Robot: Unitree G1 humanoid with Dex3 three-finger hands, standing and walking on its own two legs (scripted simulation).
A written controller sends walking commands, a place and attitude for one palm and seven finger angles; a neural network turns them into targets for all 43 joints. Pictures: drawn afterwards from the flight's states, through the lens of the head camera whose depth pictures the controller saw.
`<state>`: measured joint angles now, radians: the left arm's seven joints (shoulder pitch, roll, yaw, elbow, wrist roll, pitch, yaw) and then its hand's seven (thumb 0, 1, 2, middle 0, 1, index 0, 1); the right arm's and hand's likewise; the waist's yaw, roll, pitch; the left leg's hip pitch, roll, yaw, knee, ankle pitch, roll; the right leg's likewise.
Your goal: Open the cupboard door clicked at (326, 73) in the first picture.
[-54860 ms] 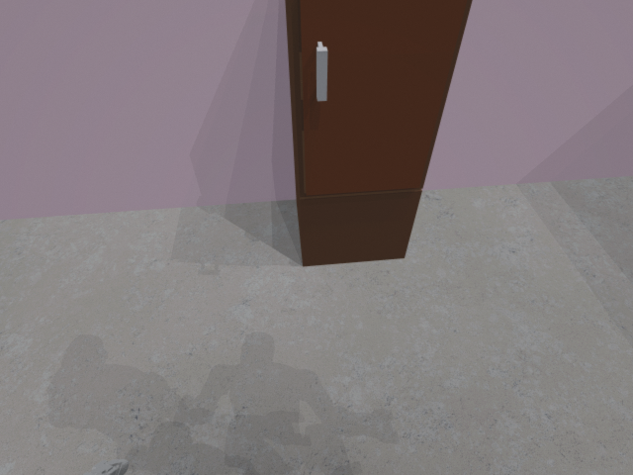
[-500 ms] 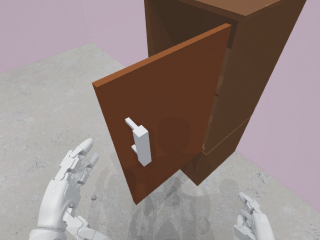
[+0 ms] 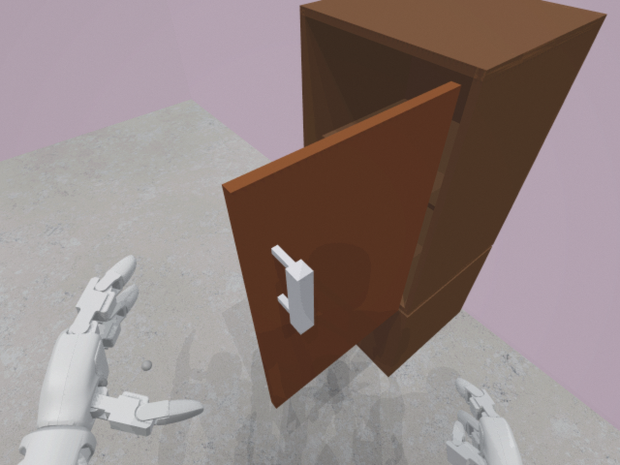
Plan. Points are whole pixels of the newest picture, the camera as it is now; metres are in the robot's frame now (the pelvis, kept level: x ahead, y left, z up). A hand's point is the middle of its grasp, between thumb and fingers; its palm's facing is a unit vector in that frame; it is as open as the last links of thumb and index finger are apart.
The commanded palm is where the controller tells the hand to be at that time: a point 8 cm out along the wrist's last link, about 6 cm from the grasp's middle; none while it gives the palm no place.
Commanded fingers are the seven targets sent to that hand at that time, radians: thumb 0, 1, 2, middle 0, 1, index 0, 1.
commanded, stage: draw the hand back to the body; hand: left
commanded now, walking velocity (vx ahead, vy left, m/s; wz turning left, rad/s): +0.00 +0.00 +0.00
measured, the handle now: (291, 289) +0.32 +0.07 +0.07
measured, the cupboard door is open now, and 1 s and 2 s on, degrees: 90 90 90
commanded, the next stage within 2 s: step back with the hand held close in 0.88 s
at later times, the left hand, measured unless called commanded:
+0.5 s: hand (83, 307) +0.22 +0.26 +0.16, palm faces +0.43 -0.82 -0.39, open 9.1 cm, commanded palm +0.17 +0.30 +0.18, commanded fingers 0.00 0.90 0.90 -0.20 -0.30 -0.20 -0.30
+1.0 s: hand (87, 311) +0.21 +0.25 +0.17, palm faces +0.44 -0.82 -0.38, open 7.4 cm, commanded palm +0.16 +0.29 +0.19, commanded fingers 0.00 0.90 0.90 -0.20 -0.30 -0.20 -0.30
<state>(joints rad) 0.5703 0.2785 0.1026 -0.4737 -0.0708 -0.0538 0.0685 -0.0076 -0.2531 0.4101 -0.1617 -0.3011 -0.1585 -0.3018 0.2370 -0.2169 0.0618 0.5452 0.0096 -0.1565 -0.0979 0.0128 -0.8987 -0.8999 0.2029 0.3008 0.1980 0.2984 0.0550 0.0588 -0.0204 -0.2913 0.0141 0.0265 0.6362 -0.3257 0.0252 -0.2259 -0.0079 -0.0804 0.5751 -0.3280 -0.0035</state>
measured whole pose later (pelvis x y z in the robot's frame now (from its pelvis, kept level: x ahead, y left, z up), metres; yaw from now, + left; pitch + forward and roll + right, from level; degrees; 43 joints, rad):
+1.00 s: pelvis +0.02 -0.01 +0.02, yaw -1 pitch -4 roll -1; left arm 0.46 0.33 0.32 -0.38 -0.07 -0.08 0.11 0.02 0.89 0.90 -0.21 -0.30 -0.21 -0.30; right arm 0.18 -0.22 0.01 0.65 0.00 -0.08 -0.08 0.01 -0.90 -0.90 0.20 0.30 0.20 0.30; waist 0.07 0.06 0.03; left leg -0.09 0.02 0.05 0.40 -0.24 0.01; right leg -0.04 0.01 -0.06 0.35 -0.24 -0.01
